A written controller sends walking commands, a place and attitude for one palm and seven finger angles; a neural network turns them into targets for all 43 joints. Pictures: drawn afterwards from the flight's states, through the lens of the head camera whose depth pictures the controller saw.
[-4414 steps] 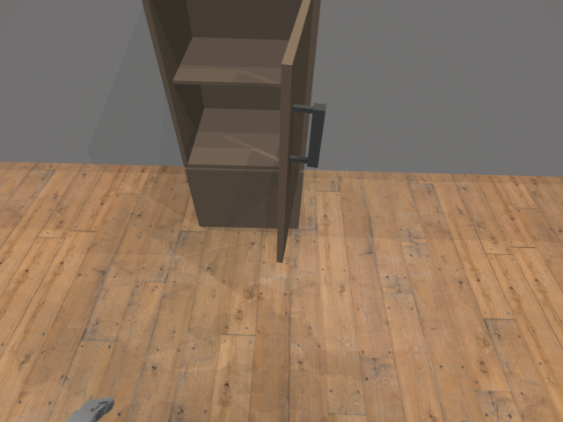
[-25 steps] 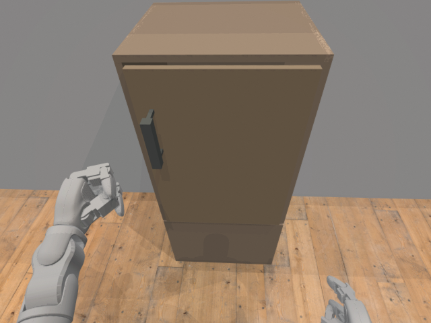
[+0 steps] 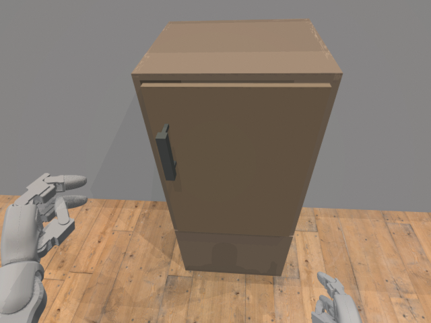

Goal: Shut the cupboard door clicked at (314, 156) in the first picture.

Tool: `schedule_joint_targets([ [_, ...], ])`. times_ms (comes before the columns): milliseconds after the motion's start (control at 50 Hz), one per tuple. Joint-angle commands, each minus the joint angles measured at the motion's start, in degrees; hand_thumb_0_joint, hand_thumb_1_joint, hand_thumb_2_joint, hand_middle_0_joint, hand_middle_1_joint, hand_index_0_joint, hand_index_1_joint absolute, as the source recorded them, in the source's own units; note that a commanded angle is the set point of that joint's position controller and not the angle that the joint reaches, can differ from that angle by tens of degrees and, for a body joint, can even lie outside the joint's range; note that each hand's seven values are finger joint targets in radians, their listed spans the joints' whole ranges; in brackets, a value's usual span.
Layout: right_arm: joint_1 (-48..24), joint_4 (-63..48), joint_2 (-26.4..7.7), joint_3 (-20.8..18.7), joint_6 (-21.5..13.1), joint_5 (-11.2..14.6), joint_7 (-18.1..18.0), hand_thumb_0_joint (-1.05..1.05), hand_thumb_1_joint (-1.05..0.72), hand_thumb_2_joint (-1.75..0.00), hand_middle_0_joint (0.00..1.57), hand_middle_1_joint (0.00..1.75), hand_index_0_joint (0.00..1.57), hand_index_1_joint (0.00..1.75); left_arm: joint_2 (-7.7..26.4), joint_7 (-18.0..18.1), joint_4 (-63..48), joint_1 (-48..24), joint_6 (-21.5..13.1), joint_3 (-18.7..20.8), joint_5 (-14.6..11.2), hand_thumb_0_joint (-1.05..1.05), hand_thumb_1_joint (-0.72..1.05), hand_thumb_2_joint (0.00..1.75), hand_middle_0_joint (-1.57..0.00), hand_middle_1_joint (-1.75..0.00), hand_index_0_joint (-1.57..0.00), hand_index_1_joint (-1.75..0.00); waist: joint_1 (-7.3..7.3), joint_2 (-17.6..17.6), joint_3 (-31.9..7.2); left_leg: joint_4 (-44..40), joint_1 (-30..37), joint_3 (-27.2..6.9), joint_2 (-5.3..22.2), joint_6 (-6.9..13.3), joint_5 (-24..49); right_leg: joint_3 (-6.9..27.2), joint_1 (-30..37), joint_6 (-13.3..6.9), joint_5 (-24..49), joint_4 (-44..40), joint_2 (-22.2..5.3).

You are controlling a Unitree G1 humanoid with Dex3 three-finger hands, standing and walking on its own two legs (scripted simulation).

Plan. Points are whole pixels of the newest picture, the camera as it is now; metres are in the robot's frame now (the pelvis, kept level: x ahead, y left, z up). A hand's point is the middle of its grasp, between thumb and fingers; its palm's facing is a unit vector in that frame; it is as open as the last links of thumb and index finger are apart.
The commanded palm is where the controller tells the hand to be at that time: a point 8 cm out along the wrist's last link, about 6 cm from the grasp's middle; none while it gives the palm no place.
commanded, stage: draw the hand back to the body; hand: left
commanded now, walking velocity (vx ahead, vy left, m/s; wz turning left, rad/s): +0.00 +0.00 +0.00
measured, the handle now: (168, 152) +0.50 +0.18 +0.04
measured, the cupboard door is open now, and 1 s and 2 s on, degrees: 0 0 0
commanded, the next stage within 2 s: step back with the hand held close in 0.56 s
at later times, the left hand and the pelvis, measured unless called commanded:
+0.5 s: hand (60, 225) +0.21 +0.26 +0.15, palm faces +0.47 -0.80 -0.37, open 7.4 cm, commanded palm +0.16 +0.29 +0.18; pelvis +0.02 -0.01 +0.00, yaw +0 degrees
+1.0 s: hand (48, 231) +0.19 +0.27 +0.15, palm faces +0.38 -0.79 -0.49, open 7.4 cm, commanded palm +0.14 +0.31 +0.18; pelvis +0.00 +0.01 +0.00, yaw +0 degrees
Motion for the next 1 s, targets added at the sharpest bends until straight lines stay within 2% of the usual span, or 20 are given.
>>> schedule_joint_targets([
  [0, -8.2, -9.4, -6.1, -3.2, -3.3, -0.3, 0.0, 0.0, -0.9, -0.9, 0.2, 0.3, 0.2, 0.3, 12.3, 0.5, -15.0, -3.5, -3.7, 8.5, 0.4, 0.0, 0.9, 0.9, -0.42, -0.54, -0.42, -0.54, 0.81, -0.5, -4.3, -5.5, 4.7, 0.0, 2.1, 0.4, 9.7, -2.6, -2.5, -1.4, 10.9, -5.2, 0.4],
  [20, -8.1, -9.7, -5.6, -3.2, -3.2, -0.2, 0.2, 0.0, -0.9, -0.9, 0.2, 0.3, 0.2, 0.3, 11.1, 0.5, -16.6, -2.9, -3.6, 7.7, 0.1, 0.0, 0.9, 0.9, -0.39, -0.51, -0.39, -0.51, 0.59, -0.3, -4.7, -5.4, 4.6, 0.2, 2.1, 0.4, 10.7, -2.6, -1.5, -1.5, 11.9, -4.9, 0.0],
  [40, -8.1, -9.6, -5.7, -3.1, -3.1, -0.3, 0.2, 0.0, -0.9, -0.9, 0.2, 0.3, 0.2, 0.3, 12.3, 0.6, -16.7, -2.3, -3.7, 9.2, 0.2, 0.0, 0.9, 0.9, -0.36, -0.48, -0.36, -0.48, 0.84, -1.8, -4.3, -5.4, 4.2, 0.1, 2.1, 0.3, 10.7, -2.9, -1.7, -1.4, 11.9, -5.0, 0.2],
  [100, -8.3, -9.6, -5.8, -3.4, -3.3, -0.3, 0.2, 0.0, -0.9, -0.9, 0.2, 0.3, 0.2, 0.3, 14.0, 0.8, -19.0, -0.6, -3.6, 11.7, 0.4, 0.0, 0.9, 0.9, -0.28, -0.39, -0.28, -0.39, 1.12, -0.3, -4.1, -5.1, 4.8, 0.4, 2.1, 0.3, 11.6, -2.7, -1.7, -1.4, 12.6, -5.6, 0.3],
  [160, -8.1, -9.7, -5.2, -3.4, -3.4, -0.2, 0.2, 0.0, -0.9, -0.9, 0.2, 0.3, 0.2, 0.3, 13.1, 0.9, -21.4, 1.1, -3.8, 11.9, 0.2, 0.0, 0.9, 0.9, -0.2, -0.3, -0.2, -0.3, 0.95, 1.1, -3.6, -5.1, 4.9, 0.3, 2.0, 0.1, 12.3, -2.9, -1.4, -1.5, 13.1, -5.3, 0.2],
  [260, -7.4, -9.0, -5.8, -3.7, -3.0, -0.4, 0.1, 0.0, -0.9, -0.9, 0.2, 0.3, 0.2, 0.3, 10.1, 0.9, -17.4, -0.1, -2.6, 8.9, 0.4, 0.0, 0.9, 0.9, -0.2, -0.3, -0.2, -0.3, 0.07, -1.9, -1.3, -5.2, 5.1, 0.5, 2.1, 0.5, 12.4, -3.0, -3.0, -1.1, 13.1, -5.8, 0.2],
  [320, -7.4, -9.2, -5.9, -3.9, -3.0, -0.4, -0.1, 0.0, -0.9, -0.9, 0.2, 0.3, 0.2, 0.3, 10.8, 1.0, -19.1, -1.5, -2.6, 8.9, 0.6, 0.0, 0.9, 0.9, -0.2, -0.3, -0.2, -0.3, 0.27, -0.4, -3.8, -5.3, 6.3, 0.4, 1.9, 0.6, 13.5, -2.8, -1.8, -1.1, 13.9, -5.4, 0.0],
  [360, -7.8, -9.4, -5.7, -3.9, -3.0, -0.6, -0.2, 0.0, -0.9, -0.9, 0.2, 0.3, 0.2, 0.3, 11.4, 1.1, -19.4, -0.6, -2.8, 9.8, 0.5, 0.0, 0.9, 0.9, -0.2, -0.3, -0.2, -0.3, 0.69, -1.8, -4.8, -4.9, 6.5, 0.6, 1.7, 0.8, 13.5, -2.8, -1.4, -1.1, 14.4, -5.3, 0.0],
  [400, -8.1, -9.2, -5.9, -3.9, -3.1, -0.7, -0.3, 0.0, -0.9, -0.9, 0.2, 0.3, 0.2, 0.3, 13.7, 1.3, -20.2, 0.6, -2.7, 11.9, 0.6, 0.0, 0.9, 0.9, -0.2, -0.3, -0.2, -0.3, 1.36, -0.4, -6.1, -4.6, 6.8, 0.9, 1.7, 0.8, 15.1, -2.5, -0.3, -1.1, 16.5, -5.4, 0.0],
  [420, -7.9, -9.4, -5.4, -3.8, -3.0, -0.6, -0.2, 0.0, -0.9, -0.9, 0.2, 0.3, 0.2, 0.3, 12.8, 1.3, -21.5, 0.2, -3.0, 11.0, 0.5, 0.0, 0.9, 0.9, -0.2, -0.3, -0.2, -0.3, 1.15, -0.3, -7.1, -4.7, 6.6, 0.7, 1.6, 0.6, 15.6, -2.7, 0.8, -1.2, 16.8, -4.8, -0.3],
  [540, -8.2, -9.1, -5.1, -3.5, -2.8, -0.6, -0.1, 0.0, -0.9, -0.9, 0.2, 0.3, 0.2, 0.3, 12.9, 1.2, -19.2, 1.1, -2.7, 11.8, 0.3, 0.0, 0.9, 0.9, -0.2, -0.3, -0.2, -0.3, 1.18, 0.5, -2.6, -5.0, 5.1, 1.0, 1.7, 0.4, 14.4, -2.6, -1.1, -1.1, 15.9, -5.9, -0.1],
  [580, -8.2, -9.1, -5.1, -3.6, -2.6, -0.5, -0.1, 0.0, -0.9, -0.9, 0.2, 0.3, 0.2, 0.3, 12.1, 0.9, -17.9, 1.3, -2.5, 11.3, 0.1, 0.0, 0.9, 0.9, -0.2, -0.3, -0.2, -0.3, 0.97, -1.2, -1.4, -5.1, 5.1, 1.2, 1.8, 0.5, 13.0, -2.6, -2.1, -0.9, 14.6, -6.4, 0.1],
  [660, -8.2, -9.4, -5.2, -4.0, -2.4, -0.5, -0.1, 0.0, -0.9, -0.9, 0.2, 0.3, 0.2, 0.3, 11.9, 0.7, -18.2, 1.5, -2.8, 11.0, 0.0, 0.0, 0.9, 0.9, -0.2, -0.3, -0.2, -0.3, 1.0, -1.8, -2.7, -5.0, 5.8, 1.5, 1.9, 0.8, 13.1, -2.3, -1.6, -0.7, 14.9, -6.4, 0.0],
  [680, -7.7, -10.5, -7.1, -4.7, -1.2, -0.2, 0.3, 0.0, -0.9, -0.9, 0.2, 0.3, 0.2, 0.3, 18.2, 1.3, -21.8, -3.8, -5.3, 16.2, 0.8, 0.0, 0.9, 0.9, -0.2, -0.3, -0.2, -0.3, -1.11, -1.0, -1.5, -0.7, 2.2, -0.1, 2.8, 1.9, 10.7, 2.8, -5.6, -1.1, 18.2, -9.6, -3.5],
  [700, -7.5, -9.8, -6.3, -4.8, -0.7, -0.3, 0.1, 0.0, -0.9, -0.9, 0.2, 0.3, 0.2, 0.3, 19.3, 1.6, -20.4, -3.0, -6.4, 17.6, 1.0, 0.0, 0.9, 0.9, -0.2, -0.3, -0.2, -0.3, -1.2, -3.3, -1.8, 0.9, 2.1, -0.7, 2.3, 1.6, 9.4, 4.2, -6.0, -1.8, 20.8, -10.0, -5.2],
  [720, -7.9, -9.4, -6.3, -4.8, -0.1, -0.5, 0.1, 0.0, -0.9, -0.9, 0.2, 0.3, 0.2, 0.3, 14.8, 1.2, -17.4, 2.0, -6.1, 13.2, 0.8, 0.0, 0.9, 0.9, -0.2, -0.3, -0.2, -0.3, -1.82, -5.5, -2.3, 1.9, 1.8, -0.7, 2.3, 1.5, 10.3, 3.8, -6.3, -2.0, 22.4, -9.3, -6.3],
  [780, -6.9, -10.0, -6.6, -5.7, 1.7, -0.3, 0.4, 0.0, -0.9, -0.9, 0.2, 0.3, 0.2, 0.3, 13.6, 1.3, -18.1, 6.9, -6.5, 12.2, 0.8, 0.0, 0.9, 0.9, -0.2, -0.3, -0.2, -0.3, -2.08, -5.5, -6.0, 2.5, 1.4, -0.3, 2.8, 1.3, 13.4, 3.3, -5.4, -1.8, 25.7, -7.1, -7.1],
  [840, -6.8, -10.9, -7.2, -6.1, 2.8, -0.1, 0.0, 0.0, -0.9, -0.9, 0.2, 0.3, 0.2, 0.3, 14.7, 1.8, -20.9, 8.8, -6.9, 13.2, 0.7, 0.0, 0.9, 0.9, -0.2, -0.3, -0.2, -0.3, -2.31, -1.2, -8.9, 0.5, 2.6, -0.8, 4.1, 1.0, 21.7, 1.2, -4.4, -1.1, 27.1, -4.0, -5.2],
  [900, -7.2, -11.9, -7.5, -6.3, 3.9, -0.1, -0.5, 0.0, -0.9, -0.9, 0.2, 0.3, 0.2, 0.3, 18.1, 2.4, -22.7, 9.5, -7.0, 16.4, 0.5, 0.0, 0.9, 0.9, -0.2, -0.3, -0.2, -0.3, -1.94, -1.1, -10.5, -0.6, 3.0, -1.3, 4.8, 1.0, 26.8, 0.0, -3.8, -0.4, 27.5, -2.5, -3.5],
  [980, -6.5, -13.1, -7.4, -6.4, 4.8, 0.2, -0.7, 0.0, -0.9, -0.9, 0.2, 0.3, 0.2, 0.3, 17.3, 2.8, -24.1, 10.2, -7.1, 16.0, 0.2, 0.0, 0.9, 0.9, -0.2, -0.3, -0.2, -0.3, -2.05, -2.0, -10.8, -2.2, 0.3, -2.2, 5.5, 0.9, 25.7, -0.3, -2.2, -0.1, 24.8, -1.0, -2.2],
])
